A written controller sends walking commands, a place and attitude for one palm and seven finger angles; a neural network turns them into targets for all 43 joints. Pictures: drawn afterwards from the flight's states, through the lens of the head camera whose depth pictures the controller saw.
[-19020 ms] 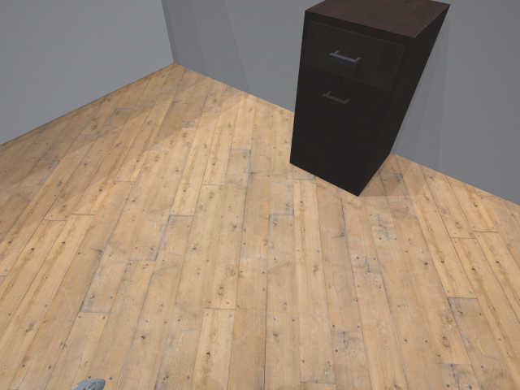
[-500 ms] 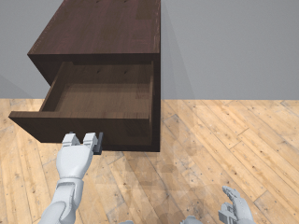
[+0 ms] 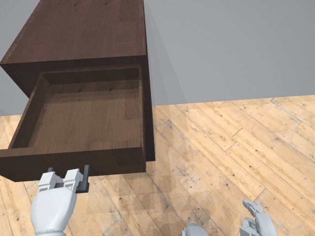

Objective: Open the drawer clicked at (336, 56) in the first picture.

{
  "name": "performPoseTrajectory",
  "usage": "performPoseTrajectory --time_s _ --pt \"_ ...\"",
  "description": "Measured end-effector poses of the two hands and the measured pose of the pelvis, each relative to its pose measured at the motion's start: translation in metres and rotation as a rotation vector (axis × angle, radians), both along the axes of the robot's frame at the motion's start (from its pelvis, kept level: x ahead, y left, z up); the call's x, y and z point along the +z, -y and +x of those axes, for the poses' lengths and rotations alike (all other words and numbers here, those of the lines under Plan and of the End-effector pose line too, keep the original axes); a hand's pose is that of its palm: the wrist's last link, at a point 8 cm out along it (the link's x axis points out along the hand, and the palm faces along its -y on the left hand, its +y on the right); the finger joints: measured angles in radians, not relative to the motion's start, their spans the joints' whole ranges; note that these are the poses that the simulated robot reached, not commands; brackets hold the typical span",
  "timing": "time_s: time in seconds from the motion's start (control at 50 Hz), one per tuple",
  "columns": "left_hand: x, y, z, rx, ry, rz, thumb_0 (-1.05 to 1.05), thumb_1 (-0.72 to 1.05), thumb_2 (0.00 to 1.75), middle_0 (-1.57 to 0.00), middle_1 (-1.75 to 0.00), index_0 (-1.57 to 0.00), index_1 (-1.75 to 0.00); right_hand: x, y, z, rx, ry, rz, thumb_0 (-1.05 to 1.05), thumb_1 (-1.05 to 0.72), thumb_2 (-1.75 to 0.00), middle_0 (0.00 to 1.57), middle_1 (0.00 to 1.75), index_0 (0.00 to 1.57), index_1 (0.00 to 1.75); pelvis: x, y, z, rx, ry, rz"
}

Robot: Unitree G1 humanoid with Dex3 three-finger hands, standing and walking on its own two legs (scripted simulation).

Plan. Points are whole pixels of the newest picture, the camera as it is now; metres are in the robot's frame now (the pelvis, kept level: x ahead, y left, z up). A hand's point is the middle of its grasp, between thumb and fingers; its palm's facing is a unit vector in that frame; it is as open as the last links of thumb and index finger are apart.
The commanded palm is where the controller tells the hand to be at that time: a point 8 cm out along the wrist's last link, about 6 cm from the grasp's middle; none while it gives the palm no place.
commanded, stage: pull the drawer open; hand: left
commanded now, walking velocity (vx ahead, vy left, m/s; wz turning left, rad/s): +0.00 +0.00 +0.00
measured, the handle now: (66, 179) +0.26 +0.24 -0.01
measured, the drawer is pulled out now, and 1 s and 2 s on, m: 0.29 0.30 0.30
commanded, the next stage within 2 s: open the thumb to release the handle in 0.20 s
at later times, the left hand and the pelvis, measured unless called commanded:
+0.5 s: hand (68, 206) +0.20 +0.23 -0.03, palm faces +0.04 -0.05 -1.00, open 6.4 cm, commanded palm +0.18 +0.24 +0.02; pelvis +0.00 +0.00 -0.01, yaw +2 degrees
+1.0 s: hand (67, 210) +0.19 +0.23 -0.03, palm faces +0.02 -0.05 -1.00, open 13.7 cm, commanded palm +0.17 +0.24 +0.02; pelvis -0.02 -0.01 +0.00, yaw +2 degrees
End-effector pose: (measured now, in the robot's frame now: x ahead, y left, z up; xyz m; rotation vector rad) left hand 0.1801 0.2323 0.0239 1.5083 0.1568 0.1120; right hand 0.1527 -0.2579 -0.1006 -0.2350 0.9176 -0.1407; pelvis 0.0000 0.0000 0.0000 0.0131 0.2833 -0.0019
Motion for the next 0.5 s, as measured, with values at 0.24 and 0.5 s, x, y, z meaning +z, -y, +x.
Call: performPoseTrajectory --time_s 0.24,0.5 --pt "0.001 0.001 -0.011 0.005 -0.003 -0.013 0.02 0.71 0.77 -0.24 -1.27 -0.36 -1.27 0.007 -0.045 0.062 0.130 0.136 0.080 0.01 -0.91 -0.90 0.20 0.30 0.20 0.29 -0.008 -0.001 0.007 0.009 -0.006 -0.004" --pt "-0.003 0.004 -0.001 0.055 0.061 0.010 0.01 0.60 0.76 -0.34 -1.31 -0.38 -1.30 -0.012 -0.041 0.055 0.144 0.039 0.034 0.01 -0.91 -0.90 0.20 0.30 0.20 0.30 -0.008 0.001 0.004 0.042 -0.002 -0.007"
